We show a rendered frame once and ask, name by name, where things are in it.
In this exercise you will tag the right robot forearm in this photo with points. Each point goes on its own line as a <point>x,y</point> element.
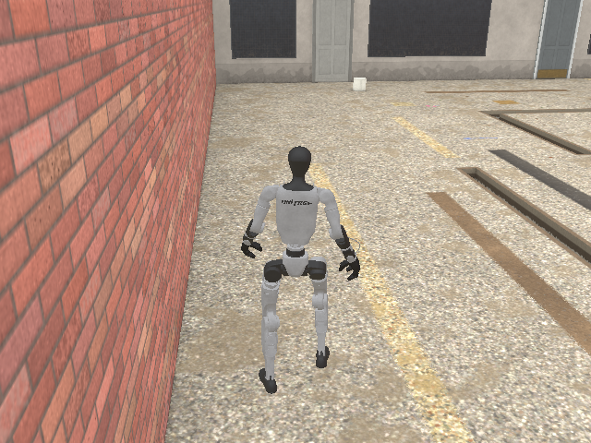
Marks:
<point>346,248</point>

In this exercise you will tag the left robot foot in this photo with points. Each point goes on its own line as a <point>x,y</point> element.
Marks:
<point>270,385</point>

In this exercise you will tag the left robot upper arm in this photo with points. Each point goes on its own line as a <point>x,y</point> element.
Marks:
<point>268,194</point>

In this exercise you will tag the humanoid robot head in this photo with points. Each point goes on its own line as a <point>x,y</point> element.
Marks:
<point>299,160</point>

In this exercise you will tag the left robot hand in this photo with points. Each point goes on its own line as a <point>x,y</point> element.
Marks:
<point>245,250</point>

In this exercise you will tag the right robot upper arm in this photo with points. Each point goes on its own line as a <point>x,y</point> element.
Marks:
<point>327,197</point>

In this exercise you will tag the left robot forearm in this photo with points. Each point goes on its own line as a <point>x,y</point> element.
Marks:
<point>249,236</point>

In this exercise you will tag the right robot hand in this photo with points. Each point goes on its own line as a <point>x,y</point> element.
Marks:
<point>352,266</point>

